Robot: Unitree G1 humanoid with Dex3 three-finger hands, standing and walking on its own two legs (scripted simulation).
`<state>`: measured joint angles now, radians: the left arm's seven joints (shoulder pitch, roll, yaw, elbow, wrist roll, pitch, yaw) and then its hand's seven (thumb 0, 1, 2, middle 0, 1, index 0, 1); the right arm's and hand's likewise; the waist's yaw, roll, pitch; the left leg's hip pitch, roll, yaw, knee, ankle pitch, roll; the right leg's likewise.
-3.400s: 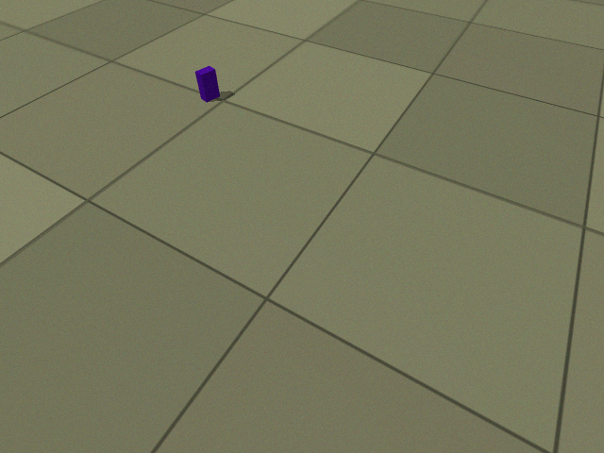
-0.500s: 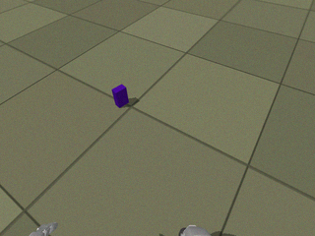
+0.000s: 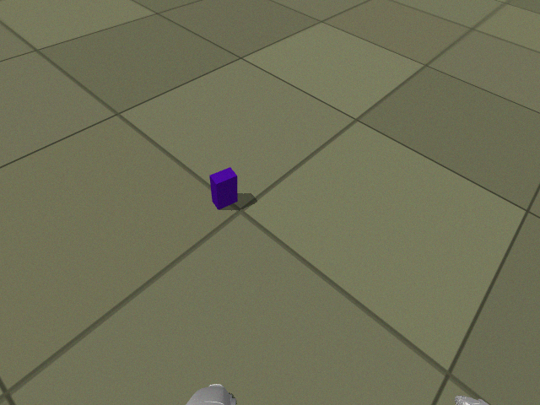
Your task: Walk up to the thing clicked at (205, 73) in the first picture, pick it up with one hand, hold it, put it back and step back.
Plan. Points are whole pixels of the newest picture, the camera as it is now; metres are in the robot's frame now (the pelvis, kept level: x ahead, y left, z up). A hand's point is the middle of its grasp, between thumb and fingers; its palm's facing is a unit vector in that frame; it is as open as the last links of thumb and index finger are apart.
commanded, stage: walk up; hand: left
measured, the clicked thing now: (224, 189) +1.06 +0.23 -0.66
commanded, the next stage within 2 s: none
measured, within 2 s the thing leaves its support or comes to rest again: neither
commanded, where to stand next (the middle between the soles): +0.70 -0.04 m, yaw +0 degrees
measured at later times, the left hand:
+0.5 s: hand (149, 301) +0.30 +0.24 -0.12, palm faces -0.08 -0.91 -0.40, open 7.4 cm
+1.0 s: hand (164, 260) +0.40 +0.24 -0.15, palm faces +0.00 -0.94 -0.34, open 7.4 cm
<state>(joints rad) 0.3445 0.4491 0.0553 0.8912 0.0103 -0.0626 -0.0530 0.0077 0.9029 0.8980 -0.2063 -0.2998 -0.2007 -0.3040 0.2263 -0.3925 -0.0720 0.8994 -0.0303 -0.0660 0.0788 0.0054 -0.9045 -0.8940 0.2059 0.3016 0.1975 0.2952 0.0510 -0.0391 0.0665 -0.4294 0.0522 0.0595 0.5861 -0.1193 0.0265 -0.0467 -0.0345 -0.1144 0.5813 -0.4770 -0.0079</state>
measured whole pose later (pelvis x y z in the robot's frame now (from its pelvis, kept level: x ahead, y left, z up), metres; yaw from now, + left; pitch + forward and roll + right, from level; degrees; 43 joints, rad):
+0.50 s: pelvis +0.20 -0.04 +0.00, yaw -2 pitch -3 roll +2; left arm 0.24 0.42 0.06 0.92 0.01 -0.05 -0.08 0.01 0.91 0.90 -0.20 -0.30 -0.20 -0.30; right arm 0.37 -0.44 -0.07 0.89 -0.01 -0.07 0.04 0.01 -0.90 -0.89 0.21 0.30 0.20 0.30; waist -0.02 0.02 0.06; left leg -0.06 0.07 0.10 0.56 -0.44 -0.01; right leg -0.39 -0.07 -0.04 0.58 -0.14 0.00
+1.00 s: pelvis +0.37 -0.03 +0.00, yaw +1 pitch -3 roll -1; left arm 0.34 0.43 0.05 0.88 0.01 -0.05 -0.04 0.01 0.90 0.90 -0.21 -0.30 -0.20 -0.30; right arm 0.26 -0.40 -0.07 0.89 -0.03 -0.07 0.07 0.01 -0.90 -0.89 0.21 0.30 0.20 0.30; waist 0.03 -0.05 0.08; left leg -0.39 0.03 0.05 0.61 -0.16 0.02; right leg -0.14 -0.08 -0.09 0.71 -0.45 -0.02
